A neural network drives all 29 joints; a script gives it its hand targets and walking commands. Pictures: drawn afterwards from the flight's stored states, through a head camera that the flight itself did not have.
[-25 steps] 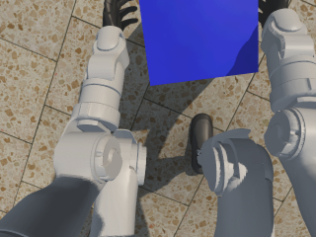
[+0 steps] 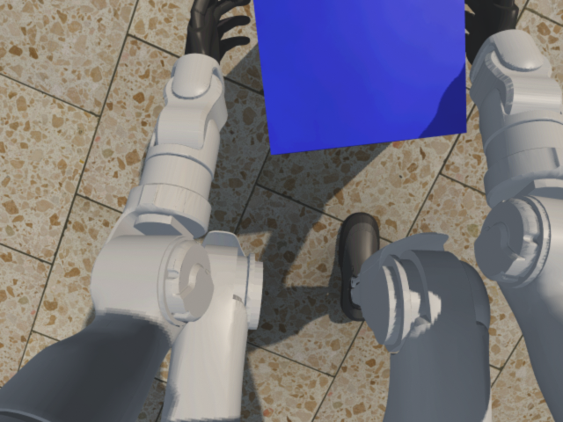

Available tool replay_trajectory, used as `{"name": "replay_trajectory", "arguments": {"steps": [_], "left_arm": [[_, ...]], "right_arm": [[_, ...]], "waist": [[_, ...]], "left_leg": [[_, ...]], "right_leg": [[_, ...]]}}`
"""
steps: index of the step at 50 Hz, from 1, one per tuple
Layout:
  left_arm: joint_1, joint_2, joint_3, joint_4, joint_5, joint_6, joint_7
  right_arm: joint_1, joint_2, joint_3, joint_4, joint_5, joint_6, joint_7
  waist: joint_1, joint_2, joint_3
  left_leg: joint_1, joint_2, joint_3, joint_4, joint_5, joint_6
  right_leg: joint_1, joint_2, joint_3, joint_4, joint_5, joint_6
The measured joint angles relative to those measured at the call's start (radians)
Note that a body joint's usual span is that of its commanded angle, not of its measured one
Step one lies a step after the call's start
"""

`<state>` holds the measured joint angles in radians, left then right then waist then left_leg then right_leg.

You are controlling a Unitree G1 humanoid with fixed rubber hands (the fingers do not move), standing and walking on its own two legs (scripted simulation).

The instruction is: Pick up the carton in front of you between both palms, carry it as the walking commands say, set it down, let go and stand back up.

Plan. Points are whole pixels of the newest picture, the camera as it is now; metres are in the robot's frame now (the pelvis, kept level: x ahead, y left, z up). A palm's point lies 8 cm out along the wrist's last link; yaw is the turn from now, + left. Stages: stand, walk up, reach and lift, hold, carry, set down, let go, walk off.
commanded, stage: set down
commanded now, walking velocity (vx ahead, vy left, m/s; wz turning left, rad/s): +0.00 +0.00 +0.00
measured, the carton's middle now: (341, 73) +0.51 -0.10 -0.25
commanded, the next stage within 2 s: let go in 1.36 s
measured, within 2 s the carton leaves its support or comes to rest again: neither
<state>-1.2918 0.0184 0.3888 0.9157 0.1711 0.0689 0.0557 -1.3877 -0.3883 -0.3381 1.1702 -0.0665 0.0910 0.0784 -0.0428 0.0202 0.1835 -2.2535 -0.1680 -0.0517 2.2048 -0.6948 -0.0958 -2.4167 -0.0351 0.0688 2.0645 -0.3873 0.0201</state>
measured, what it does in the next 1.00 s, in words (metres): rises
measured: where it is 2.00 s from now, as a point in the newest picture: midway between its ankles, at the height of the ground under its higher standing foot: (288, 305)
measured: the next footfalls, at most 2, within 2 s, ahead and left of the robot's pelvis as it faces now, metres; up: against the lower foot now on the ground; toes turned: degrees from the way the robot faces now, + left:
none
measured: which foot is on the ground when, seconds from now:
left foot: down 0.00-1.00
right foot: down 0.00-1.00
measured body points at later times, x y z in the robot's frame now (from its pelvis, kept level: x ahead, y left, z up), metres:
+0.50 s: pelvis -0.01 +0.00 +0.02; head +0.35 -0.05 +0.28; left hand +0.53 +0.10 -0.14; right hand +0.51 -0.28 -0.15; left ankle +0.08 +0.13 -0.34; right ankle +0.15 -0.14 -0.34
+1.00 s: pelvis +0.00 -0.01 +0.14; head +0.32 -0.08 +0.45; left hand +0.53 +0.10 +0.03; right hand +0.51 -0.29 +0.02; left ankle +0.08 +0.13 -0.34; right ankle +0.15 -0.14 -0.34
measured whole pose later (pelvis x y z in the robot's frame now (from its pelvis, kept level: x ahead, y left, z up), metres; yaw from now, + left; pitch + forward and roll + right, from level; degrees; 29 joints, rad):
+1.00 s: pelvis +0.00 -0.01 +0.14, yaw -1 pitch +45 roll +6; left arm -1.05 0.14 0.27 0.74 -0.04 0.15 0.11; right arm -1.14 -0.38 -0.25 0.87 0.02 0.14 0.02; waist -0.02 0.03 -0.01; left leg -1.90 -0.08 -0.02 1.70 -0.59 -0.08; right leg -2.07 0.00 0.08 1.61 -0.33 0.00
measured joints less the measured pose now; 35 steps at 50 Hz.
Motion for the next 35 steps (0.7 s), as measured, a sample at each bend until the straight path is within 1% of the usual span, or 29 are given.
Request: {"name": "replay_trajectory", "arguments": {"steps": [1,3,5,7,9,10,13,15,16,19,21,23,25,26,28,31,35], "left_arm": [[-0.002,0.000,-0.004,0.006,-0.005,-0.002,0.002],[-0.008,0.015,-0.025,0.024,-0.012,-0.011,0.008],[-0.004,0.044,-0.081,0.057,-0.018,-0.004,0.015],[0.002,0.076,-0.143,0.082,-0.070,-0.009,0.042],[0.015,0.120,-0.221,0.082,-0.173,-0.021,0.068],[0.023,0.141,-0.256,0.075,-0.208,-0.027,0.076],[0.042,0.187,-0.331,0.048,-0.300,-0.024,0.088],[0.047,0.202,-0.354,0.019,-0.347,-0.019,0.092],[0.048,0.204,-0.354,0.000,-0.358,-0.013,0.096],[0.048,0.210,-0.344,-0.047,-0.364,0.005,0.098],[0.053,0.208,-0.328,-0.072,-0.346,0.017,0.101],[0.060,0.205,-0.302,-0.097,-0.334,0.037,0.109],[0.083,0.197,-0.286,-0.145,-0.325,0.050,0.116],[0.095,0.192,-0.279,-0.158,-0.318,0.056,0.118],[0.111,0.176,-0.251,-0.160,-0.296,0.068,0.122],[0.122,0.149,-0.215,-0.136,-0.266,0.073,0.123],[0.144,0.132,-0.188,-0.093,-0.237,0.063,0.108]], "right_arm": [[0.000,-0.005,0.009,0.007,0.010,-0.006,0.000],[-0.005,-0.005,-0.007,0.026,0.008,-0.025,0.003],[-0.003,-0.006,-0.021,0.043,0.012,-0.060,-0.008],[0.014,-0.025,0.002,0.060,0.051,-0.091,-0.038],[0.028,-0.050,0.036,0.080,0.123,-0.118,-0.064],[0.033,-0.065,0.052,0.090,0.158,-0.127,-0.073],[0.063,-0.095,0.093,0.085,0.212,-0.144,-0.085],[0.077,-0.116,0.123,0.050,0.248,-0.143,-0.085],[0.080,-0.125,0.130,0.027,0.256,-0.139,-0.083],[0.082,-0.130,0.142,-0.045,0.282,-0.118,-0.071],[0.077,-0.125,0.163,-0.066,0.287,-0.099,-0.064],[0.074,-0.103,0.159,-0.108,0.271,-0.073,-0.059],[0.088,-0.080,0.149,-0.174,0.236,-0.055,-0.067],[0.094,-0.068,0.140,-0.189,0.215,-0.047,-0.069],[0.105,-0.053,0.134,-0.191,0.186,-0.028,-0.072],[0.139,-0.041,0.123,-0.193,0.149,-0.014,-0.070],[0.189,-0.025,0.115,-0.192,0.138,-0.008,-0.062]], "waist": [[0.001,-0.001,0.001],[-0.001,-0.009,0.013],[-0.006,-0.012,0.030],[0.000,-0.013,0.055],[0.004,-0.009,0.091],[0.005,-0.005,0.108],[0.007,0.004,0.149],[0.006,0.012,0.166],[0.008,0.018,0.172],[0.007,0.021,0.174],[0.010,0.018,0.161],[0.006,0.019,0.147],[0.003,0.024,0.122],[0.000,0.027,0.107],[-0.005,0.033,0.071],[-0.004,0.034,0.021],[0.001,0.027,-0.060]], "left_leg": [[0.000,0.000,0.001,0.003,-0.001,0.001],[0.008,0.001,0.004,0.007,-0.002,0.000],[0.017,0.001,0.006,0.010,-0.004,-0.002],[0.026,0.002,0.004,0.008,-0.005,-0.005],[0.038,0.001,0.000,0.005,-0.002,-0.008],[0.044,0.001,-0.003,0.003,0.000,-0.008],[0.059,0.000,-0.007,-0.003,0.003,-0.010],[0.062,0.003,-0.007,-0.008,0.010,-0.010],[0.063,0.007,-0.009,-0.015,0.047,-0.006],[0.072,0.015,-0.006,-0.015,0.025,-0.007],[0.081,0.023,-0.001,-0.018,0.016,-0.006],[0.096,0.030,0.007,-0.031,0.016,-0.004],[0.115,0.036,0.016,-0.050,0.018,0.001],[0.126,0.038,0.020,-0.064,0.019,0.004],[0.149,0.041,0.026,-0.098,0.024,0.008],[0.187,0.049,0.030,-0.159,0.034,0.013],[0.221,0.062,0.035,-0.234,0.047,0.017]], "right_leg": [[0.000,0.000,0.001,0.003,0.000,0.001],[0.005,0.003,0.004,0.008,0.000,0.003],[0.012,0.003,0.007,0.013,-0.001,0.004],[0.021,0.004,0.005,0.010,-0.001,0.003],[0.035,0.001,0.000,0.005,0.001,0.000],[0.043,0.000,-0.002,0.003,0.001,-0.002],[0.061,-0.004,-0.007,-0.004,0.002,-0.005],[0.068,-0.008,-0.010,-0.009,0.005,-0.007],[0.072,-0.010,-0.014,-0.011,0.006,-0.008],[0.078,-0.008,-0.013,-0.014,0.011,-0.009],[0.082,0.000,-0.010,-0.019,0.016,-0.009],[0.092,0.007,-0.002,-0.028,0.019,-0.007],[0.108,0.012,0.005,-0.044,0.019,-0.004],[0.119,0.013,0.009,-0.055,0.019,-0.003],[0.142,0.015,0.014,-0.083,0.018,-0.001],[0.181,0.018,0.016,-0.137,0.020,-0.002],[0.211,0.025,0.020,-0.203,0.028,-0.003]]}}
